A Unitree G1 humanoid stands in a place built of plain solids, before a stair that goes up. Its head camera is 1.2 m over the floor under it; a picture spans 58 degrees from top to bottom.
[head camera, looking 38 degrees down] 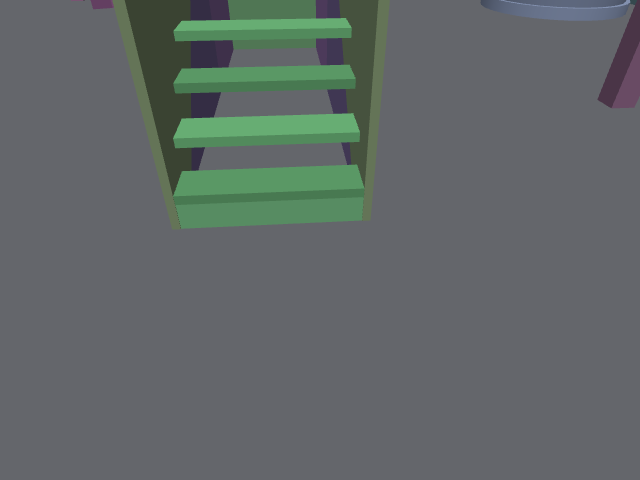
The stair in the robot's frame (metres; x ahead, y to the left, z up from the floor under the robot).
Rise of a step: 0.18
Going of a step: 0.20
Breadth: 0.93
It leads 4 degrees to the left of straight ahead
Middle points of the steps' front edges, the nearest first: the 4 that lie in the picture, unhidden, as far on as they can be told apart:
1.65 0.22 0.18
1.85 0.24 0.36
2.05 0.25 0.54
2.25 0.27 0.72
